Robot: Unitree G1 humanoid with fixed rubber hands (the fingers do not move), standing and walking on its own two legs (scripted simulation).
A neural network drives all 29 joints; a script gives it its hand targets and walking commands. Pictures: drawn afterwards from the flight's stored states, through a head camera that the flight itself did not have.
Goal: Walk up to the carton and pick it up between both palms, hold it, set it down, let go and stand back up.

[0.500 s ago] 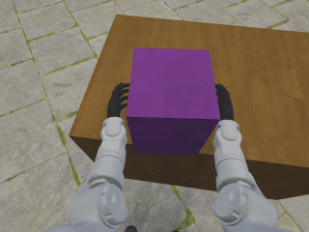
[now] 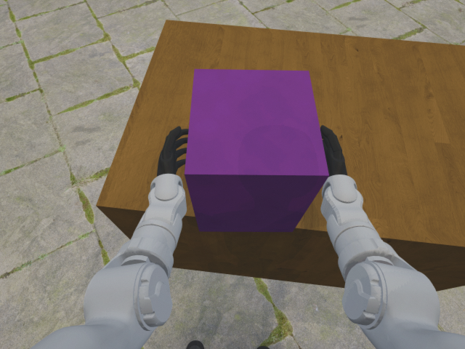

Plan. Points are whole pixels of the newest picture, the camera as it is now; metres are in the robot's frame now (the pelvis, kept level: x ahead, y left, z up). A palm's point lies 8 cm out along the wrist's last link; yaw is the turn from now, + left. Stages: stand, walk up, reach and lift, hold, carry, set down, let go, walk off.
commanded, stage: set down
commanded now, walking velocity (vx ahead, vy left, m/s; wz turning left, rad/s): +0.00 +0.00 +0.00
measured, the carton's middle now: (248, 159) +0.45 +0.01 -0.01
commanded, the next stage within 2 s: none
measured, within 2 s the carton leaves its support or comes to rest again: neither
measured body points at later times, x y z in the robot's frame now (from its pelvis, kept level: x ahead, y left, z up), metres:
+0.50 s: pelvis -0.02 +0.00 -0.02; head +0.08 +0.00 +0.42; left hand +0.43 +0.21 +0.03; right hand +0.47 -0.17 +0.05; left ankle -0.01 +0.13 -0.74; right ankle -0.02 -0.11 -0.74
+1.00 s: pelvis -0.04 -0.01 -0.01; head +0.03 -0.01 +0.44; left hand +0.44 +0.19 +0.13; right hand +0.47 -0.17 +0.13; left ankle -0.01 +0.13 -0.74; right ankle -0.02 -0.11 -0.74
